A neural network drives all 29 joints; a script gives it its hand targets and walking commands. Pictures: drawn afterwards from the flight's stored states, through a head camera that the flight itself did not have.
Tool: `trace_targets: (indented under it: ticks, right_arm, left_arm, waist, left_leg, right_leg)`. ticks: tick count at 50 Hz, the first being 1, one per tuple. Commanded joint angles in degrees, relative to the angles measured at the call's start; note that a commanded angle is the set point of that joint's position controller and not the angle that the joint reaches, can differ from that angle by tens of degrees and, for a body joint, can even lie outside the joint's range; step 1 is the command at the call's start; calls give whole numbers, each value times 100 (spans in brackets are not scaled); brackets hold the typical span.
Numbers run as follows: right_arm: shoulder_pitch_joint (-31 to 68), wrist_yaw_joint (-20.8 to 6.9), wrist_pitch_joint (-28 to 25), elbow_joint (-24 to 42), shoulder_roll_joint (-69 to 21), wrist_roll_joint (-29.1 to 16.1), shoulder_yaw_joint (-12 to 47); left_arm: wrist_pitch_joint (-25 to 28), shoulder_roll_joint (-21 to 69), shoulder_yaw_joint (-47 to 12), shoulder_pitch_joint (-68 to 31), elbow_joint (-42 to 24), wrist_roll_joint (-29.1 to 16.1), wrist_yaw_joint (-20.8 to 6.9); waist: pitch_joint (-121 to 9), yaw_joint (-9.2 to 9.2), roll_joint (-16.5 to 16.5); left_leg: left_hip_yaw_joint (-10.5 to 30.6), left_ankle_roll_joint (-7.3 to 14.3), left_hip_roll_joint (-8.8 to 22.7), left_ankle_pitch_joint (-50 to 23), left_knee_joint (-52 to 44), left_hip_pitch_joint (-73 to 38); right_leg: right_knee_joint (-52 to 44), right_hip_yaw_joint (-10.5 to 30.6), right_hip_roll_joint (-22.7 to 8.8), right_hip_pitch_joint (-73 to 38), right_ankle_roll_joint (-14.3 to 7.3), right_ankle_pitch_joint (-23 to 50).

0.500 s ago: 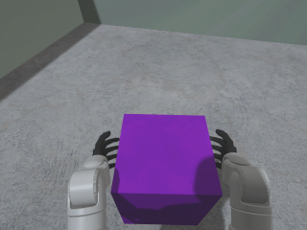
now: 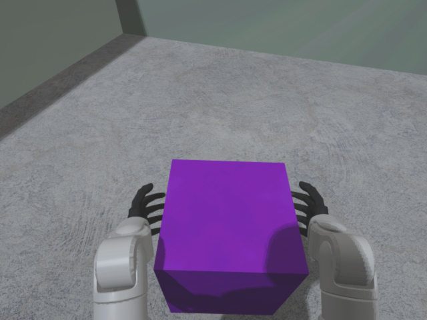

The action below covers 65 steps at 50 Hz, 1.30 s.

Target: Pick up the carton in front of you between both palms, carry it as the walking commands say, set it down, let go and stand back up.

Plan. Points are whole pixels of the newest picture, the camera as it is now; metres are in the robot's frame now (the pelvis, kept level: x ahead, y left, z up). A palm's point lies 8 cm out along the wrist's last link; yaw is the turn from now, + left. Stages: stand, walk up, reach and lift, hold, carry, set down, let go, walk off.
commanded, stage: carry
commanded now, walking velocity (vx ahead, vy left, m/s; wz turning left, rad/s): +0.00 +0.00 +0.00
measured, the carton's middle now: (224, 241) +0.28 +0.00 +0.00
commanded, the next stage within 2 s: hold in 1.00 s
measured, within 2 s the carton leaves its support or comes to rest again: neither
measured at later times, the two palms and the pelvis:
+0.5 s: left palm (140, 267) +0.22 +0.15 +0.05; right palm (318, 262) +0.22 -0.15 +0.05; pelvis -0.05 +0.00 +0.00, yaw +1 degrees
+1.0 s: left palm (137, 271) +0.21 +0.15 +0.03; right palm (312, 266) +0.22 -0.14 +0.03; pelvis -0.07 +0.00 +0.00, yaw +1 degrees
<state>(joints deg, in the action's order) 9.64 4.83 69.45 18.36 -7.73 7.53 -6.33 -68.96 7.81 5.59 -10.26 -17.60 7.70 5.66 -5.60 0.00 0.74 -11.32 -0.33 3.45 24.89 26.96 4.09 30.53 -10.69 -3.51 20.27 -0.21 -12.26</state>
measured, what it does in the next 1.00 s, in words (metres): shifts its weight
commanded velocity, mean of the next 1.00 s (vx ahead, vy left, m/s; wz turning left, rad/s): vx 0.00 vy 0.00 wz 0.00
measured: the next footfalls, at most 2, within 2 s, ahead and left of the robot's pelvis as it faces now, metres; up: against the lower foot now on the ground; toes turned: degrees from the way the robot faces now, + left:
none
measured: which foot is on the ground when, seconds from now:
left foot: down 0.00-1.00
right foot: down 0.00-1.00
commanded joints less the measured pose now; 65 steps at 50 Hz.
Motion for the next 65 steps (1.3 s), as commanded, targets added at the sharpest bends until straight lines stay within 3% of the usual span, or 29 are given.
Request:
trace_targets:
  ticks: [1, 4, 11, 25, 30, 35, 43, 50, 51, 53, 54, 56, 62, 65]
  right_arm:
    - [2472, -1593, -74, 156, -5252, -2393, 4079]
    - [2483, -1618, -238, 36, -5330, -2333, 4122]
    - [2545, -1635, -854, -322, -5317, -2051, 4079]
    - [2474, -1611, -2278, -1764, -4850, -1028, 3036]
    - [2872, -1667, -2952, -2557, -5040, -699, 2583]
    - [3102, -1737, -3344, -2895, -5389, -654, 2578]
    - [2720, -1713, -3001, -2431, -5390, -912, 2988]
    - [2765, -1698, -2950, -2367, -5316, -914, 2965]
    - [2162, -1689, -3010, -2194, -5302, -892, 2862]
    - [2501, -1679, -3156, -1889, -5040, -837, 2939]
    - [2611, -1690, -3161, -1962, -5008, -856, 3001]
    - [2503, -1687, -3195, -2131, -5007, -827, 3070]
    - [2458, -1670, -3216, -2731, -5220, -548, 2665]
    - [2561, -1705, -3201, -3044, -5386, -447, 2512]
  left_arm:
    - [49, 5453, -4127, -2406, -141, -2358, -1549]
    - [201, 5538, -4181, -2428, -26, -2335, -1584]
    - [828, 5460, -4104, -2419, 294, -2098, -1655]
    - [2242, 4885, -2992, -2415, 1677, -1075, -1661]
    - [2912, 5073, -2495, -2826, 2489, -736, -1736]
    - [3298, 5409, -2467, -3067, 2824, -692, -1823]
    - [2971, 5409, -2899, -2692, 2338, -930, -1793]
    - [2928, 5315, -2904, -2789, 2213, -954, -1776]
    - [3083, 5448, -2738, -2366, 2612, -833, -1798]
    - [3372, 5131, -2479, -2175, 2492, -516, -1650]
    - [3429, 5137, -2321, -2142, 2513, -491, -1554]
    - [3460, 5062, -2387, -2370, 2573, -561, -1515]
    - [3366, 5290, -2730, -3188, 2720, -833, -1785]
    - [3334, 5362, -2692, -3396, 2939, -859, -1942]
  waist:
    - [-1302, 17, 408]
    - [-1383, 24, 292]
    - [-1213, 21, -33]
    - [-894, 11, -33]
    - [-940, 2, -56]
    - [-1199, 11, -85]
    - [-1418, 24, -51]
    - [-1222, 23, -6]
    - [-482, 39, 972]
    - [-815, -121, 444]
    - [-1042, -223, 363]
    - [-899, -138, 139]
    - [-551, 243, 289]
    - [-429, 294, 256]
  left_leg:
    - [289, -118, 810, -5587, 151, -138]
    - [259, -72, 705, -4512, 148, 60]
    - [330, 73, 623, -2599, -56, 411]
    - [497, 172, 608, -1141, -415, 933]
    - [523, 205, 582, -954, -433, 1001]
    - [507, 213, 546, -1286, -269, 866]
    - [477, 192, 576, -1882, -49, 723]
    - [513, 189, 605, -1774, -124, 833]
    - [1860, 227, -354, -3584, -851, 1615]
    - [2009, 132, -405, -4616, -585, 933]
    - [1898, 87, -542, -4170, -651, 529]
    - [1821, 72, -597, -3806, -745, 392]
    - [1704, -106, -631, -2740, -961, 510]
    - [1685, -93, -665, -2148, -1068, 862]
  right_leg:
    - [238, 189, -308, -906, -125, 2393]
    - [292, 324, -484, -1029, -225, 2681]
    - [17, 456, -578, -1028, -235, 2242]
    - [-342, 543, -604, -860, -167, 1252]
    - [-396, 554, -593, -886, -167, 1151]
    - [-353, 528, -601, -960, -195, 1410]
    - [-226, 462, -623, -968, -192, 1780]
    - [-231, 454, -609, -863, -147, 1548]
    - [-193, 1206, 1042, -3009, -212, 2405]
    - [-378, 1544, 882, -2835, -167, 2800]
    - [-423, 1542, 859, -2768, -114, 2895]
    - [-525, 1429, 996, -2689, 18, 2446]
    - [-791, 1294, 1136, -2447, 34, 1448]
    - [-860, 1272, 1122, -2652, 33, 1229]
